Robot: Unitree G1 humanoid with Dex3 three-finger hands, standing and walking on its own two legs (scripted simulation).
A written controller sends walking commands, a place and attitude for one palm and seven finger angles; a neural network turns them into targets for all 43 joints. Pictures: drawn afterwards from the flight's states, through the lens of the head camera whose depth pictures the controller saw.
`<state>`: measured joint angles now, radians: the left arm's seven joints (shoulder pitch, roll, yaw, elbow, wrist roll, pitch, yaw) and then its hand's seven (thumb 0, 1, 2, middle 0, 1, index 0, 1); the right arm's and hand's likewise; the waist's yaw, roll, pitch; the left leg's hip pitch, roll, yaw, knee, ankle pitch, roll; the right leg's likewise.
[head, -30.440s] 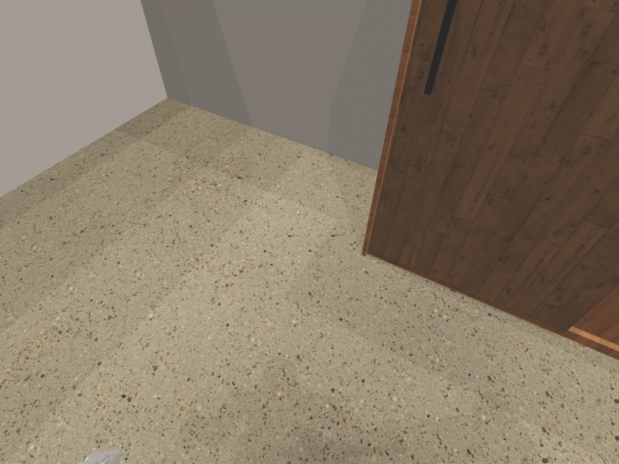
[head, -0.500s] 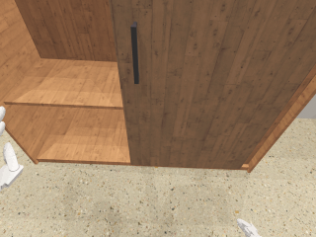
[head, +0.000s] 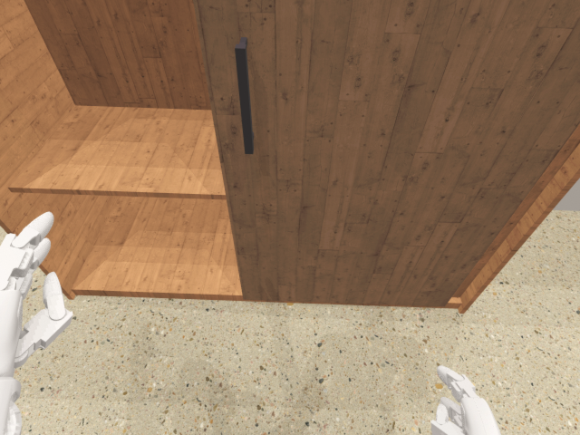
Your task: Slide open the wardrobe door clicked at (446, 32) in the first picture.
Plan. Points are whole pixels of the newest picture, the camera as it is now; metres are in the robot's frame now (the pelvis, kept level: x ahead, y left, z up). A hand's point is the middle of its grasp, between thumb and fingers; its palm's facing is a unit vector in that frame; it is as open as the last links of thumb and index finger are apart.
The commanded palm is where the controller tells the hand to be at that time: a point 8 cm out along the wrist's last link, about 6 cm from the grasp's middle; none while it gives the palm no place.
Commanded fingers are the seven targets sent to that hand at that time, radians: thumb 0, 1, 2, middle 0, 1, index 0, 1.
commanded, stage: let the arm hang, fingers relaxed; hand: left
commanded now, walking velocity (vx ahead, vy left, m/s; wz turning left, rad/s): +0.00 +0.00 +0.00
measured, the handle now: (246, 100) +0.66 +0.14 +0.12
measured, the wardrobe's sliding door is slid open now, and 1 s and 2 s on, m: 0.66 0.66 0.66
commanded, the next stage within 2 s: look to check the result in 1.06 s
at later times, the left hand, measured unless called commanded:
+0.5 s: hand out of the picture -0.08 +0.18 -0.17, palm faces +0.05 -0.98 -0.20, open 7.2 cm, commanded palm none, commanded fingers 0.00 0.90 0.90 -0.20 -0.30 -0.20 -0.30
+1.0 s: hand out of the picture -0.01 +0.18 -0.17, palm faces +0.03 -0.98 -0.18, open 7.3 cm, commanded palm none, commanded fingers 0.00 0.90 0.90 -0.20 -0.30 -0.20 -0.30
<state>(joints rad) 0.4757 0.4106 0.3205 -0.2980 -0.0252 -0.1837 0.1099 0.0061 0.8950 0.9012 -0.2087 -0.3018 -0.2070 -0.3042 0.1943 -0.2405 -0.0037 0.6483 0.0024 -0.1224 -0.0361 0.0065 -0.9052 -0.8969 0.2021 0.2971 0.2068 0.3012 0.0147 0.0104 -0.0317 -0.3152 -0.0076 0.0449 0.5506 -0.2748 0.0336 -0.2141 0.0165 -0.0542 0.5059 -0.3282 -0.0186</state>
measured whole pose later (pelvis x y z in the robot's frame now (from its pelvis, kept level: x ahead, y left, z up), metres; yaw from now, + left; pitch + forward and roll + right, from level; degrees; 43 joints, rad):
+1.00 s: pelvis -0.03 +0.01 +0.01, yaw +1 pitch -1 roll +0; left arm 0.23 0.16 0.01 1.14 0.01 0.00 0.02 0.00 0.93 0.90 -0.20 -0.30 -0.20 -0.30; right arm 0.24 -0.16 0.00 1.13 -0.03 0.01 -0.03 0.00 -0.92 -0.90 0.20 0.30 0.20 0.30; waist -0.01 0.00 0.02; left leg -0.23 -0.03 0.04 0.41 -0.17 0.05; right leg -0.14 0.00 -0.06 0.40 -0.25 -0.01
